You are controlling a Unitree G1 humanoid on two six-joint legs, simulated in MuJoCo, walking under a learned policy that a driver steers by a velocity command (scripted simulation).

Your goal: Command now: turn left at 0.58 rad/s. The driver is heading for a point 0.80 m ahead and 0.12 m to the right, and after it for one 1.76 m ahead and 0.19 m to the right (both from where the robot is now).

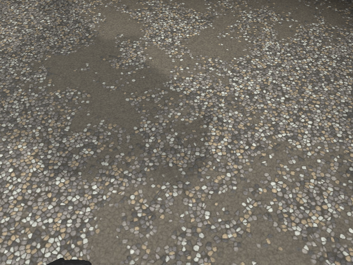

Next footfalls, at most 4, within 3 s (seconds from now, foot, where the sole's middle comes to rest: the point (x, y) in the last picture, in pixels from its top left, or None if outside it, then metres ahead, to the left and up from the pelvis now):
0.14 right None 0.06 -0.14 -0.76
0.52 left None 0.08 0.08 -0.76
1.36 right None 0.45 -0.07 -0.93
1.78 left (148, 244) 0.65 0.12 -0.93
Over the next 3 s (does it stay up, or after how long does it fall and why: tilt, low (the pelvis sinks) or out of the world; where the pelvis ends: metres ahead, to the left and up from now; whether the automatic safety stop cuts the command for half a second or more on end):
stays up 1.05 -0.15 -0.15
